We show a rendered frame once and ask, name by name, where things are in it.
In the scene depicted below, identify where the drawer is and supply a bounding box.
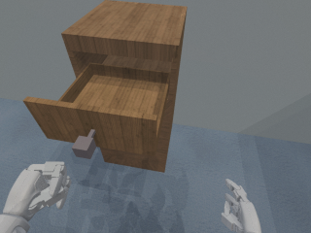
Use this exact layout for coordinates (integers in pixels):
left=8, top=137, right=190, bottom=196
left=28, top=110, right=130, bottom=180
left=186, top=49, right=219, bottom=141
left=23, top=62, right=171, bottom=156

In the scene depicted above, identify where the robot left forearm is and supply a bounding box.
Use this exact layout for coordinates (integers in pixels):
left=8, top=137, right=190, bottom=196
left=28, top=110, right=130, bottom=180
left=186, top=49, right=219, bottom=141
left=0, top=213, right=30, bottom=233

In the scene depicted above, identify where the handle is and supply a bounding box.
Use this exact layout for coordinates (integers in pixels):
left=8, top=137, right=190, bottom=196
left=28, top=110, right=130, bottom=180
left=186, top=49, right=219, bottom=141
left=71, top=129, right=96, bottom=159

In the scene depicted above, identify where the right robot hand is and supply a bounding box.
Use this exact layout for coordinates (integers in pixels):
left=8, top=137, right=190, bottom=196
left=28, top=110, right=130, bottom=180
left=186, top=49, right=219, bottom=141
left=221, top=179, right=261, bottom=233

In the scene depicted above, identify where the left robot hand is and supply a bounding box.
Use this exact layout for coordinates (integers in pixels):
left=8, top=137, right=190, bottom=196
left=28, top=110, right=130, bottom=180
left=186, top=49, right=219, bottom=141
left=3, top=161, right=71, bottom=221

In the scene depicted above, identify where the cabinet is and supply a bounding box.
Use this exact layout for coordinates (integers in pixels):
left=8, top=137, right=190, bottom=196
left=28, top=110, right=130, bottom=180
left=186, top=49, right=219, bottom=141
left=61, top=0, right=188, bottom=173

